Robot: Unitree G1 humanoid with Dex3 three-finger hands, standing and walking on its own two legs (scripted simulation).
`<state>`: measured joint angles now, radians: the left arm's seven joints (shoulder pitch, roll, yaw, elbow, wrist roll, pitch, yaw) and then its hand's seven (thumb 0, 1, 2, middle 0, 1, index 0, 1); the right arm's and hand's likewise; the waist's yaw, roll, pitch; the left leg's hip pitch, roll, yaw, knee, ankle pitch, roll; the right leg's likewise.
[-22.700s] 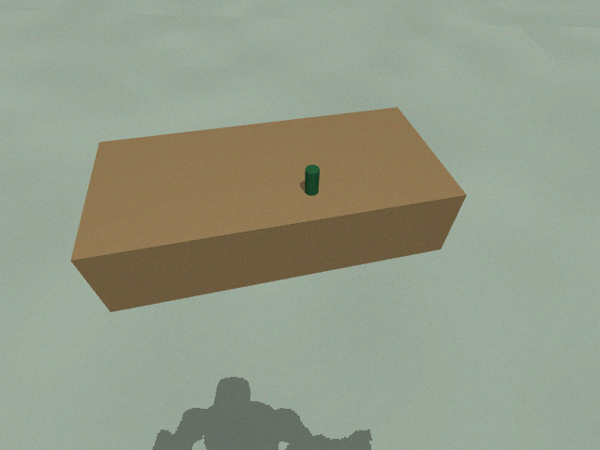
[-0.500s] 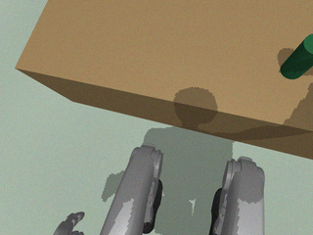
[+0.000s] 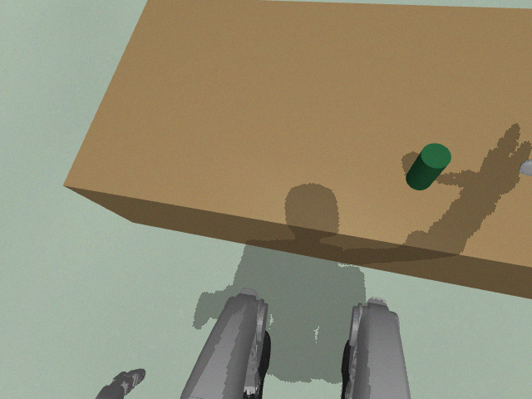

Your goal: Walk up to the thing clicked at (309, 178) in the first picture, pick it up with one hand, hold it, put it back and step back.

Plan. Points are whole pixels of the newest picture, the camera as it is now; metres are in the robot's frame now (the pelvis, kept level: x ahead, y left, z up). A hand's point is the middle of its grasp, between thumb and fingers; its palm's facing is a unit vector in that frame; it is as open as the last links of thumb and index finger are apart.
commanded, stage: home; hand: right
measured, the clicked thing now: (426, 168) +0.53 -0.24 -0.19
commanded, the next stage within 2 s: none
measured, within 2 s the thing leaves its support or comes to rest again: neither
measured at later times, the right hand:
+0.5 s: hand out of the picture +0.32 -0.29 +0.06, palm faces +0.30 +0.89 -0.34, open 17.3 cm
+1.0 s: hand (511, 389) +0.20 -0.19 +0.10, palm faces +0.26 +0.93 -0.27, open 17.5 cm
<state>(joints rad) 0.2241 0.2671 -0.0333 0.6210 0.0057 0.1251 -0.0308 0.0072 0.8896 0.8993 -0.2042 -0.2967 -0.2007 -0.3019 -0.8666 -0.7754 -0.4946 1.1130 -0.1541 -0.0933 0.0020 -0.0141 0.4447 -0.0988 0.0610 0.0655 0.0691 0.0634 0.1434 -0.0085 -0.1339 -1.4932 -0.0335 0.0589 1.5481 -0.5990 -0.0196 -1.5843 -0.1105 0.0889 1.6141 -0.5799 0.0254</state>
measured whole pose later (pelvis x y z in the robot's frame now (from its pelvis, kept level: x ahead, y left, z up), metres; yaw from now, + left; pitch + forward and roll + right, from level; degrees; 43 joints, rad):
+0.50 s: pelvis +0.05 -0.01 +0.14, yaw -5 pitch +14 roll +3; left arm 0.27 0.22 -0.02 0.63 -0.04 0.06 0.10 0.01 0.90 0.90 -0.20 -0.29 -0.20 -0.30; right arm -0.10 -0.33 -0.16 0.64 0.02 0.03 -0.16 -0.01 0.51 -0.07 0.06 0.06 0.06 0.06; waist 0.05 -0.01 -0.11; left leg -0.69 0.01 0.04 0.90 -0.45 -0.03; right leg -0.79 -0.07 0.03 0.99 -0.44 0.01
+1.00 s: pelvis +0.05 +0.01 +0.16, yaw -7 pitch +6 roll +1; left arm 0.21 0.21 -0.03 0.50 -0.03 -0.05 0.17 0.01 0.90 0.90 -0.20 -0.30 -0.20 -0.30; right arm 0.42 -0.19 0.01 0.11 0.04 0.18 -0.15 -0.01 0.56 -0.04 0.05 0.05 0.06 0.05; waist 0.00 -0.02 -0.08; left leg -0.51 0.02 0.06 0.86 -0.45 0.00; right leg -0.58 -0.06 0.04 0.87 -0.40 0.04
